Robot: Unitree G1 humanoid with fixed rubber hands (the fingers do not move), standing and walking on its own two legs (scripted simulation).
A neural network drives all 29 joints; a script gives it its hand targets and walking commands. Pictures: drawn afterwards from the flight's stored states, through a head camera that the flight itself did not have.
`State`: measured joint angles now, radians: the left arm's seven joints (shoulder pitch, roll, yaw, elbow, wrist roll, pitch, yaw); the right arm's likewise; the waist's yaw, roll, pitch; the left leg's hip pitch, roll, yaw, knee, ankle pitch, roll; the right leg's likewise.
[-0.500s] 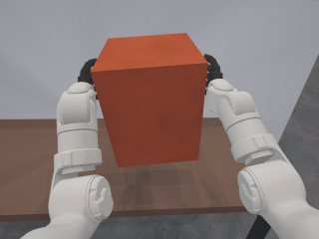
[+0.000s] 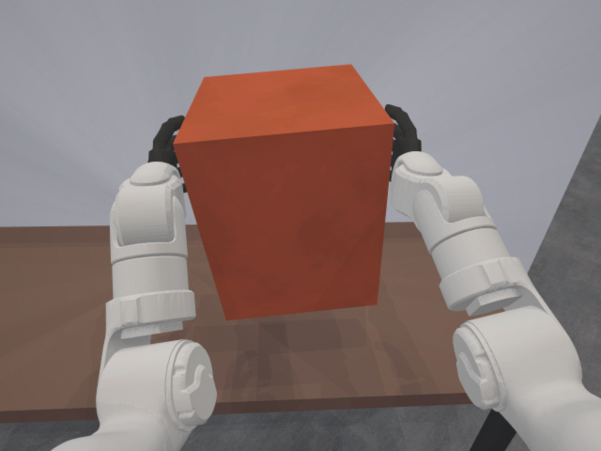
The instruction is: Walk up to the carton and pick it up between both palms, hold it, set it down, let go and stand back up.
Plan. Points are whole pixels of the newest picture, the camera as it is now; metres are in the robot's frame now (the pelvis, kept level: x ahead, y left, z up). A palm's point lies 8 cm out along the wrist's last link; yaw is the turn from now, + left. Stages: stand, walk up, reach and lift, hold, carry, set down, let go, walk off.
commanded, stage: hold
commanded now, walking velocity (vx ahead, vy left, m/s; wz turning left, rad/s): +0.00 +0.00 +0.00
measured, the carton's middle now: (289, 190) +0.39 +0.01 +0.25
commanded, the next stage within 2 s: none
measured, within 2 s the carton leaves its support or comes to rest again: neither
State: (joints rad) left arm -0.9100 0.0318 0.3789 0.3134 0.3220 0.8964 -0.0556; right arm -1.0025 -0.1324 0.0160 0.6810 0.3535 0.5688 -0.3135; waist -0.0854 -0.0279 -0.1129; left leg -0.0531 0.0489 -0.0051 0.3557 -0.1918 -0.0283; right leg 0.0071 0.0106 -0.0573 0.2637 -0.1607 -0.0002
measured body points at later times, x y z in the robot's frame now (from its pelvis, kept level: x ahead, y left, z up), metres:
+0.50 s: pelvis -0.01 +0.00 +0.00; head -0.10 +0.02 +0.44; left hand +0.37 +0.15 +0.30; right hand +0.37 -0.14 +0.30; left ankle +0.01 +0.13 -0.75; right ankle +0.00 -0.12 -0.75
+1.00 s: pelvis -0.01 +0.00 +0.00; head -0.10 +0.01 +0.44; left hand +0.37 +0.15 +0.30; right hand +0.37 -0.15 +0.30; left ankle +0.01 +0.13 -0.75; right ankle +0.00 -0.12 -0.75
